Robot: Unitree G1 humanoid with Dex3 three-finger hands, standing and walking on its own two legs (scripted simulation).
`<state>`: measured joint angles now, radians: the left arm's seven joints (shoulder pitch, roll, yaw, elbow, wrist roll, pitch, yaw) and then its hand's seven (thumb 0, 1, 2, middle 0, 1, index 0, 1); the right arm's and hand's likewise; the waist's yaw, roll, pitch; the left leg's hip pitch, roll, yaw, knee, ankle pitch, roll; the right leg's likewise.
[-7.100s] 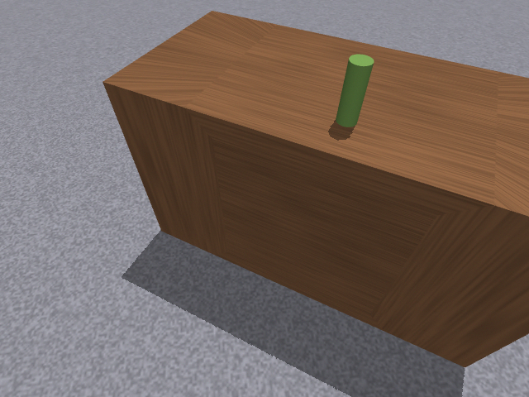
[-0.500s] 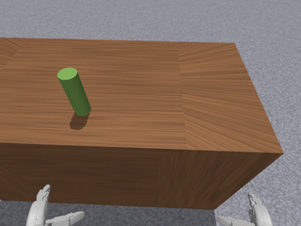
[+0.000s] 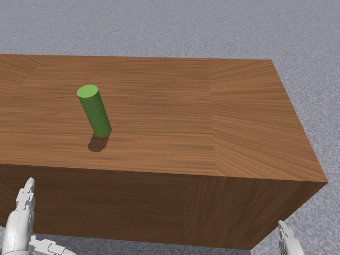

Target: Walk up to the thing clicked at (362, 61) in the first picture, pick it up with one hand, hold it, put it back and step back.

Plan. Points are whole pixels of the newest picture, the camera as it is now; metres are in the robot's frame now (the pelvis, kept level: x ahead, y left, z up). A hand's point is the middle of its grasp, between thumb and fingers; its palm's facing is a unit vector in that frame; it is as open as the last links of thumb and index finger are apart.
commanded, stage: rise first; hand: left
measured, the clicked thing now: (96, 112) +0.48 +0.24 +0.05
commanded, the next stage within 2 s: go down in 0.96 s
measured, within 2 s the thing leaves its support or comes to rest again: neither
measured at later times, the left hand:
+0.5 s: hand (31, 223) +0.17 +0.27 +0.08, palm faces +0.34 -0.84 -0.42, open 17.5 cm
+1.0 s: hand (22, 211) +0.17 +0.27 +0.12, palm faces +0.37 -0.82 -0.44, open 17.5 cm
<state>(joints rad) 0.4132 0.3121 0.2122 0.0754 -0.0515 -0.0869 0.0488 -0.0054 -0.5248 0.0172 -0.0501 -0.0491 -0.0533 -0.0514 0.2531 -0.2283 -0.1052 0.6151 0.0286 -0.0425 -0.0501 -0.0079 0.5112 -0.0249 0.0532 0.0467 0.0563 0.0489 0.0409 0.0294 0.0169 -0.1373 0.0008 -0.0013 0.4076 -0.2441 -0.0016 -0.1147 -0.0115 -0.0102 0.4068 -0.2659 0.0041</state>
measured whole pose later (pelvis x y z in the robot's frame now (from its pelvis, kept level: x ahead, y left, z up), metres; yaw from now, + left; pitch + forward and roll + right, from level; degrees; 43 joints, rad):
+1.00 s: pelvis -0.01 +0.00 +0.00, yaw +1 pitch -3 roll +0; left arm 0.45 0.36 0.33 -0.18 -0.04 -0.28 0.02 -0.01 -0.58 0.05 -0.07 -0.07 -0.07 -0.07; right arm 0.24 -0.22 -0.14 0.65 0.02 -0.12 -0.04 -0.01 0.50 -0.06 0.05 0.05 0.06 0.05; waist 0.06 0.04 0.04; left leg -0.12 -0.01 -0.01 0.40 -0.22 0.00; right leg -0.09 -0.02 -0.02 0.41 -0.26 0.00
